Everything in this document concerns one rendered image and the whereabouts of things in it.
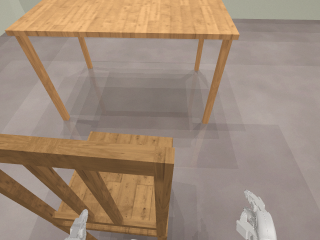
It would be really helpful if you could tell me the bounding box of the table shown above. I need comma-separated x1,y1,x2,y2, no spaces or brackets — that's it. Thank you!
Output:
5,0,240,124

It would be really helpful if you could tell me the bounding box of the left robot hand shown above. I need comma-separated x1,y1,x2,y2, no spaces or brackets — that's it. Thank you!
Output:
64,209,88,240

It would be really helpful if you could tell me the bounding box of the right robot hand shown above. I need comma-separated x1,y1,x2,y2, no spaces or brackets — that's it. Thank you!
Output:
236,190,277,240

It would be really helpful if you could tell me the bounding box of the chair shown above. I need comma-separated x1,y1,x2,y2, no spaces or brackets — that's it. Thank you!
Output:
0,131,175,240

